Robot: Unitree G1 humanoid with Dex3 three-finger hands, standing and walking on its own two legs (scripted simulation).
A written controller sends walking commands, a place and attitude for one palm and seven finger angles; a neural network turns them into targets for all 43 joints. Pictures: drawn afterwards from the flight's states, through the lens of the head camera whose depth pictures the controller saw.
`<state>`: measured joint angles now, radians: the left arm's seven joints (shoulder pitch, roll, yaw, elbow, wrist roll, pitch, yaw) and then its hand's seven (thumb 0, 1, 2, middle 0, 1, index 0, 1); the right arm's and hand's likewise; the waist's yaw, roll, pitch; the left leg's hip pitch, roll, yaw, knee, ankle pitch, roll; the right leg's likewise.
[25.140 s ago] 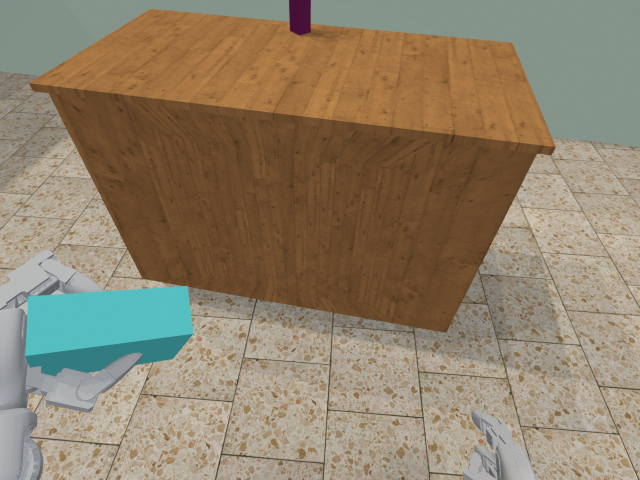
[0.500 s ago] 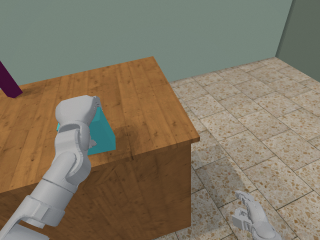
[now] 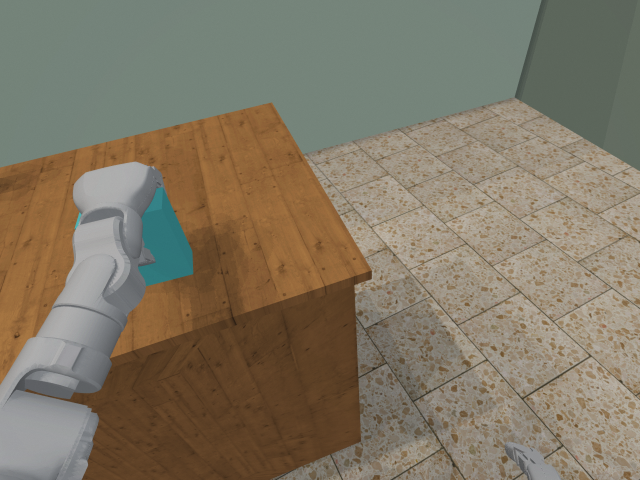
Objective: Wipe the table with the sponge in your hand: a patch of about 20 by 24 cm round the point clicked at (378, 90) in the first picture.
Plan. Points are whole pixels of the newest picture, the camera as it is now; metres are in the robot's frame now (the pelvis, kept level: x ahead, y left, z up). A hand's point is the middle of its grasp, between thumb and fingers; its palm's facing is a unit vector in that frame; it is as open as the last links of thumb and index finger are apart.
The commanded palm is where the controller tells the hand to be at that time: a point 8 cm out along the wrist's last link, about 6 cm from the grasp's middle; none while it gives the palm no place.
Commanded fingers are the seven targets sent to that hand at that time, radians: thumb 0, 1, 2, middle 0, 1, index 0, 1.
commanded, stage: wipe forward along the third lane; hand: left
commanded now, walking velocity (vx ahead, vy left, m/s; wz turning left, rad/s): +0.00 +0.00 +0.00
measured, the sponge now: (147, 252) +0.37 +0.27 +0.11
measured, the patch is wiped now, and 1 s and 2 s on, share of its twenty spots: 0.75 0.95 0.95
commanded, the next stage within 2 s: wipe back along the third lane in 1.02 s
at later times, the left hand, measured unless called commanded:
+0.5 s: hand (135, 204) +0.42 +0.29 +0.16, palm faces -0.08 +0.03 -1.00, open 9.2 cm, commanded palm +0.41 +0.30 +0.18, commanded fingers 0.00 0.10 1.30 -1.20 -1.60 -1.20 -1.60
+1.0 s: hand (133, 184) +0.46 +0.32 +0.16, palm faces -0.10 +0.04 -0.99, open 9.2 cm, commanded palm +0.46 +0.32 +0.18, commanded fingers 0.00 0.10 1.30 -1.20 -1.60 -1.20 -1.60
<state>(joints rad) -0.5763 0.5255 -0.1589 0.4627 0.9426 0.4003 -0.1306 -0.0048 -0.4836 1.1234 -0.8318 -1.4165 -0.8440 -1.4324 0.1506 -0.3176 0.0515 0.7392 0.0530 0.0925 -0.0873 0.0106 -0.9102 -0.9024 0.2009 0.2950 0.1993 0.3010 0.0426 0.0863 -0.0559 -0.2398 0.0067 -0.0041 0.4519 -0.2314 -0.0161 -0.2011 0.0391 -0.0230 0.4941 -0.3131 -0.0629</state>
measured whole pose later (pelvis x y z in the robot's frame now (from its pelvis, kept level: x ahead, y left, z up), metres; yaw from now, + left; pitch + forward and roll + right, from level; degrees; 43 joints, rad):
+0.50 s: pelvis +0.00 +0.01 +0.00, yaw +0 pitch +4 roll +1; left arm -0.78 0.57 -0.13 0.77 0.99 0.25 -0.11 0.00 -0.49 1.13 -0.83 -1.42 -0.84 -1.44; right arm 0.21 -0.30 0.03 0.73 0.06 0.10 -0.10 0.01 -0.91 -0.90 0.20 0.30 0.20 0.30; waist 0.00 0.07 -0.08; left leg -0.32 0.01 -0.01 0.48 -0.24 -0.01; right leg -0.26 0.04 -0.03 0.49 -0.30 -0.06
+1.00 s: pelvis +0.00 +0.03 +0.00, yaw +0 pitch +8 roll +0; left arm -0.98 0.62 -0.12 1.03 1.03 0.19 -0.07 0.01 -0.49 1.14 -0.83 -1.42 -0.85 -1.44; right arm 0.28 -0.30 0.02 0.76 0.05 0.11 -0.09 0.01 -0.91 -0.90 0.20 0.30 0.20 0.30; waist -0.05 0.05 -0.08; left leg -0.39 0.00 0.01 0.48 -0.23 0.01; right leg -0.33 0.03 -0.01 0.47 -0.28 -0.03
